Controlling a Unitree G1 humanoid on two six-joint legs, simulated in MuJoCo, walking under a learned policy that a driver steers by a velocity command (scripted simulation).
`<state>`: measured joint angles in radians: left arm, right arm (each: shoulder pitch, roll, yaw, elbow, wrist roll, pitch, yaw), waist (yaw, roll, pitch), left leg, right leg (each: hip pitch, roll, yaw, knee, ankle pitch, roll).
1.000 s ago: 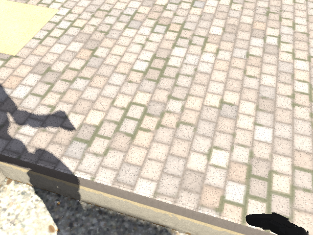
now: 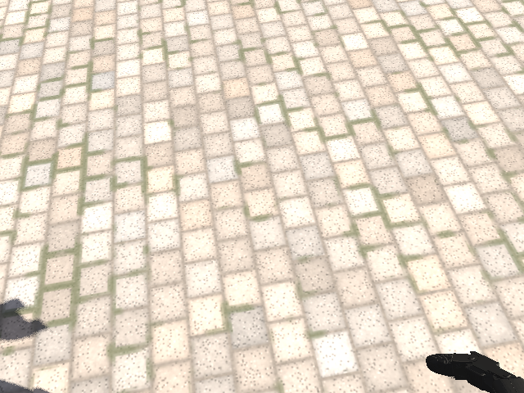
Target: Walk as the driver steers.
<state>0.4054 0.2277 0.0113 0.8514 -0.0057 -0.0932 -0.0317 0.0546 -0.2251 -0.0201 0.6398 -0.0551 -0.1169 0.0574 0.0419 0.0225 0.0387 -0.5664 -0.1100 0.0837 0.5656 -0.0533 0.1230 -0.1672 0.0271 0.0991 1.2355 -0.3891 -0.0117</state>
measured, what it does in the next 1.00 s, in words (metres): walks ahead, turning left: right foot, then left foot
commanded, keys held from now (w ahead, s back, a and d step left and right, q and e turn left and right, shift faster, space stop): w+q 0.72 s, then w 0.14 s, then w+e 0.14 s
